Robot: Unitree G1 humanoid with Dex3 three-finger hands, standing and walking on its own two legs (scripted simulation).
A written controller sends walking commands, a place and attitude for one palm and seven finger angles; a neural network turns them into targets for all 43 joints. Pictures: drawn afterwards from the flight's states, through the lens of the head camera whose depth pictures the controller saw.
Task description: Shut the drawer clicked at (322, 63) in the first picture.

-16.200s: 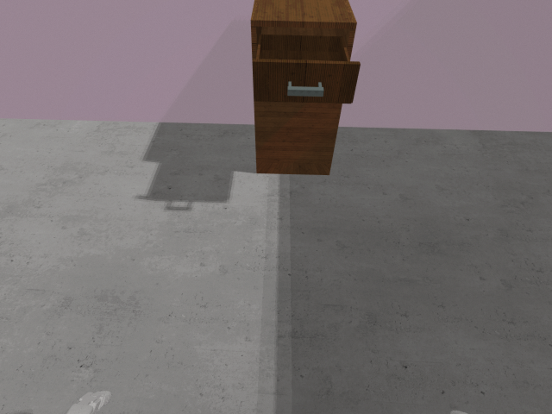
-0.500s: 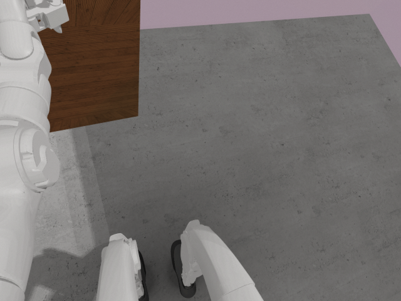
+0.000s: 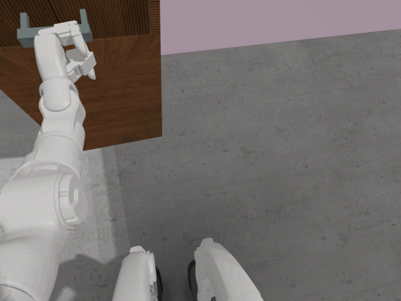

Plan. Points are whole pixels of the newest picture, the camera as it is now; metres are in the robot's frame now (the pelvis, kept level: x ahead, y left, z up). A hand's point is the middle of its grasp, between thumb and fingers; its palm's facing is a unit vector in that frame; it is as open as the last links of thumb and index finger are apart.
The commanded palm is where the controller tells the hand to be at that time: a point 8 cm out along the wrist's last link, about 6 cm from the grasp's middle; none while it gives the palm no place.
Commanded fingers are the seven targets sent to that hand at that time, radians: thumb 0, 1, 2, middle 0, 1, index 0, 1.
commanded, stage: draw the hand back to the body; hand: left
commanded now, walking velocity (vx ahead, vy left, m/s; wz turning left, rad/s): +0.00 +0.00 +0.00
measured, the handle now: (55, 26) +0.64 +0.20 +0.04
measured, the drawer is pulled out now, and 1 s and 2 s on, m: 0.00 0.00 0.00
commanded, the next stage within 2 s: step back with the hand held close in 1.34 s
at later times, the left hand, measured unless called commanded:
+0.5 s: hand (19, 119) +0.39 +0.18 +0.15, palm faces +0.10 -0.99 -0.06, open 3.3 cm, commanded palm +0.35 +0.23 +0.16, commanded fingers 0.00 0.90 0.90 -1.40 -1.60 -1.40 -1.60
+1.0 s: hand out of the picture +0.24 +0.25 +0.25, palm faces +0.31 -0.91 -0.29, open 3.3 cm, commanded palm +0.19 +0.29 +0.27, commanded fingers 0.00 0.90 0.90 -1.40 -1.60 -1.40 -1.60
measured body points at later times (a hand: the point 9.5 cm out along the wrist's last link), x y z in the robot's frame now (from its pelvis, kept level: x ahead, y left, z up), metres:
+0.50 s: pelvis +0.03 +0.00 +0.08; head +0.08 +0.01 +0.53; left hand +0.38 +0.23 +0.15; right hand +0.18 -0.25 -0.01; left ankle +0.01 +0.09 -0.61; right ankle +0.00 -0.09 -0.61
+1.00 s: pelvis +0.02 +0.02 +0.13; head +0.00 +0.01 +0.58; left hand +0.22 +0.29 +0.26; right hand +0.22 -0.19 +0.05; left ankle +0.01 +0.09 -0.61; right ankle +0.00 -0.09 -0.61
